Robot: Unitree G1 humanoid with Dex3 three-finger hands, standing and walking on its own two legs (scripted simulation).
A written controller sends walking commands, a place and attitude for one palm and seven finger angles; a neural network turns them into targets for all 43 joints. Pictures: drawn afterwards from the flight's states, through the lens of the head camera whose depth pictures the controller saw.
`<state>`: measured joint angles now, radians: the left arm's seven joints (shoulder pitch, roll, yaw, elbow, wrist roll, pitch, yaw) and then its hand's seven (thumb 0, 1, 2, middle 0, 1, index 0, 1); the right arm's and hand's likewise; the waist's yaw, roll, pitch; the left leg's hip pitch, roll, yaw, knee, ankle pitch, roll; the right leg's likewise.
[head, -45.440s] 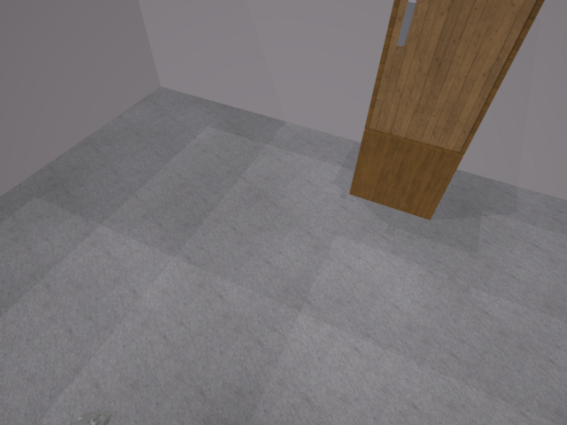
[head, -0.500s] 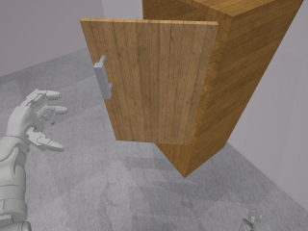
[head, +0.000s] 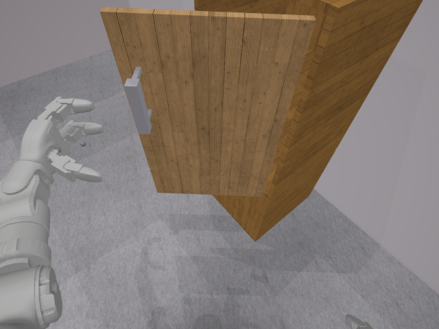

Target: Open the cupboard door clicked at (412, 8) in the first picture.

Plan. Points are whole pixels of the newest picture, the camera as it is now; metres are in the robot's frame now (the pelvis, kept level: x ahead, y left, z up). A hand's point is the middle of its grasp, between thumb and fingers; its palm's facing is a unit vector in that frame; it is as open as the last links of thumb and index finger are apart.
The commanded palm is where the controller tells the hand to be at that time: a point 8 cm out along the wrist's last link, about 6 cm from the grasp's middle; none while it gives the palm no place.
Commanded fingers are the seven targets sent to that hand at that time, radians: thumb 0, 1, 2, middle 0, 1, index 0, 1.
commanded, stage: move the hooked fingers beside the handle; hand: left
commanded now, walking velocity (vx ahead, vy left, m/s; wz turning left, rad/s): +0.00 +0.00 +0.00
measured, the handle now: (141, 101) +0.54 +0.17 +0.10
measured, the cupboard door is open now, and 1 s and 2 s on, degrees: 49 49 48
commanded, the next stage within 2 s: slide the fingers in behind the handle in 1.50 s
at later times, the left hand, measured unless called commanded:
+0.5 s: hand (96, 118) +0.47 +0.24 +0.11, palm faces -0.04 -1.00 +0.01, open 14.0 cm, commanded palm +0.46 +0.29 +0.11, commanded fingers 0.00 -0.50 0.30 -0.30 -1.20 -0.30 -1.20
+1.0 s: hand (104, 110) +0.51 +0.24 +0.10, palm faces -0.03 -1.00 -0.01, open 13.9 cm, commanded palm +0.48 +0.28 +0.10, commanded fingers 0.00 -0.50 0.30 -0.30 -1.20 -0.30 -1.20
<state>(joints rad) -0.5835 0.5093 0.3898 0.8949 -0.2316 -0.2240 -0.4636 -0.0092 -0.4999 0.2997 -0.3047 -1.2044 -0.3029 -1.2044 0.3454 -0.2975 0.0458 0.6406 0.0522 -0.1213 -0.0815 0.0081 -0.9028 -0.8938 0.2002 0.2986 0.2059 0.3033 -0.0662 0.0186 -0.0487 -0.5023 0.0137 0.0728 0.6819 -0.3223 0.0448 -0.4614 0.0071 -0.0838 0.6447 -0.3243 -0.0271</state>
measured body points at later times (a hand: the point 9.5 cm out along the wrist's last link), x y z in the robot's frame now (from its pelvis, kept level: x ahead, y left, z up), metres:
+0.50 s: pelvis +0.00 +0.01 -0.01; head +0.09 +0.02 +0.43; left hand +0.47 +0.29 +0.12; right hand +0.02 -0.27 -0.12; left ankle +0.01 +0.09 -0.72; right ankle +0.00 -0.10 -0.72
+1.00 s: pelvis +0.01 +0.01 -0.01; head +0.11 +0.02 +0.43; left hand +0.50 +0.29 +0.11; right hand -0.01 -0.26 -0.12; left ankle +0.01 +0.09 -0.72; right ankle +0.00 -0.10 -0.72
